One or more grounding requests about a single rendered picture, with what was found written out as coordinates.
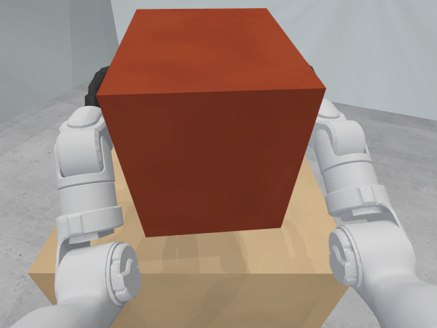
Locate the pedestal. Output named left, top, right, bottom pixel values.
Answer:
left=28, top=146, right=350, bottom=328

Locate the robot right upper arm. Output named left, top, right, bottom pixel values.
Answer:
left=328, top=220, right=437, bottom=328

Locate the robot left upper arm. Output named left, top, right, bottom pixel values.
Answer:
left=10, top=241, right=141, bottom=328

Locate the right robot forearm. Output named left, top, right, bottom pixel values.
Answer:
left=308, top=98, right=417, bottom=272

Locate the left robot forearm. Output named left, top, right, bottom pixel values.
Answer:
left=53, top=106, right=124, bottom=300

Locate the carton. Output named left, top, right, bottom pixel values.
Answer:
left=96, top=8, right=326, bottom=237

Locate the left robot hand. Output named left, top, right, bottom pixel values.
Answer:
left=85, top=66, right=109, bottom=108

